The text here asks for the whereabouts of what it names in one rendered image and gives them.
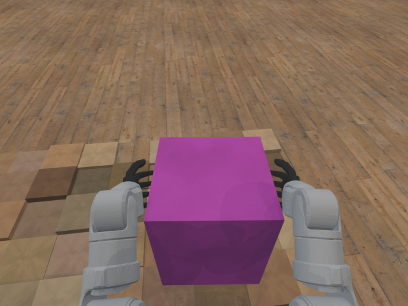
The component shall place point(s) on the robot right hand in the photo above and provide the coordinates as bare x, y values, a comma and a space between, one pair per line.
290, 175

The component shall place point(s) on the robot right forearm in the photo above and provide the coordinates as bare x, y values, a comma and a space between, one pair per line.
319, 259

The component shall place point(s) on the robot left hand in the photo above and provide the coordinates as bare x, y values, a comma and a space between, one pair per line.
132, 176

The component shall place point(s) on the robot left forearm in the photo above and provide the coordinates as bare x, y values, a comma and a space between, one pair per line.
112, 264

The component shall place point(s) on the carton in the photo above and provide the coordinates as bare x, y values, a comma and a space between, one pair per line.
213, 215

